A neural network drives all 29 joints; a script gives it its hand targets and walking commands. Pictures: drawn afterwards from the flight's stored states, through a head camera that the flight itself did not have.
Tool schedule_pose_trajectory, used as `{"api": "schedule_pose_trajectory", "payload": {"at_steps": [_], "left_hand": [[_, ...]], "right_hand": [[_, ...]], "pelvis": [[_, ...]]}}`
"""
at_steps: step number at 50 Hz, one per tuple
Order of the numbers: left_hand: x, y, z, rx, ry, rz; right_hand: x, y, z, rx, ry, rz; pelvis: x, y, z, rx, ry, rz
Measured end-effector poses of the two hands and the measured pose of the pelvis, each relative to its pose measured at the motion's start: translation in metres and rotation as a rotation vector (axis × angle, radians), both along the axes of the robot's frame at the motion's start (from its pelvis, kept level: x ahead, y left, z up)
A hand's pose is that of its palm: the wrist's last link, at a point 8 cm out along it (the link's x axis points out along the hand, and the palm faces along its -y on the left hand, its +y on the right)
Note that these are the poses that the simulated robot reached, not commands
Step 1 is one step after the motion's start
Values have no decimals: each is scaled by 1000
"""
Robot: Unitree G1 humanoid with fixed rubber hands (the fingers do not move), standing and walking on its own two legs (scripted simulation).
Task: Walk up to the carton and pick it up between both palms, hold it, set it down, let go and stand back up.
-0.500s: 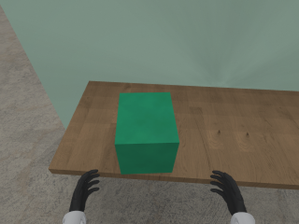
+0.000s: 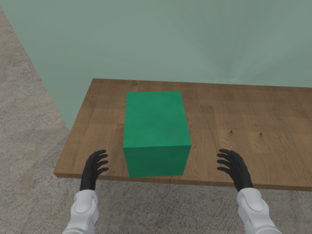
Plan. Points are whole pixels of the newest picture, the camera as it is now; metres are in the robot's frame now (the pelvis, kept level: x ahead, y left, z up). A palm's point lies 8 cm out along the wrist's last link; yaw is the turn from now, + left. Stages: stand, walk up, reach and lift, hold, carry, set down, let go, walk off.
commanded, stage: reach and lift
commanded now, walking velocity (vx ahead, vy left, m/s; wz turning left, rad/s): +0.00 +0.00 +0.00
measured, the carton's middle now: (155, 134) +0.47 +0.04 -0.08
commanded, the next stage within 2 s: none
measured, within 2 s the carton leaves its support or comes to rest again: neither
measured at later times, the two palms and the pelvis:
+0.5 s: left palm (94, 153) +0.35 +0.21 -0.01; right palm (228, 146) +0.38 -0.18 +0.00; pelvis +0.00 +0.00 -0.01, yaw +0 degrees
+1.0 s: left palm (99, 128) +0.41 +0.20 +0.02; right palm (229, 123) +0.44 -0.18 +0.04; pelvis -0.02 +0.00 -0.02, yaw +0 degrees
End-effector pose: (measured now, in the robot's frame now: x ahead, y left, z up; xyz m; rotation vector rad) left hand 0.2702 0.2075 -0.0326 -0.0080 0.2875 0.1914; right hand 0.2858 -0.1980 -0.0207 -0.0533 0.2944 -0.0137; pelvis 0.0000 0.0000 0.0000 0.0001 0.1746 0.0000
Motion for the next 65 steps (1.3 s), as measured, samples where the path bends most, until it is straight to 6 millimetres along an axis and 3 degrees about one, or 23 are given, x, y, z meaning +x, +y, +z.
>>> {"api": "schedule_pose_trajectory", "payload": {"at_steps": [20, 34, 49, 65], "left_hand": [[62, 4, 14, 4, -19, 19], [108, -5, 29, -2, -38, -2], [140, -8, 55, 11, -42, 7], [161, -5, 36, 16, -15, 9]], "right_hand": [[75, 15, 17, -1, -15, 30], [119, 20, 32, -10, -43, 10], [149, 15, 56, -31, -38, 8], [170, 19, 40, -46, -20, 15]], "pelvis": [[-1, -2, -4, -5, 160, 6], [-9, -1, -9, -8, 278, 3], [-23, -3, -15, -3, 346, -4], [-24, -6, -24, -1, 438, 5]]}}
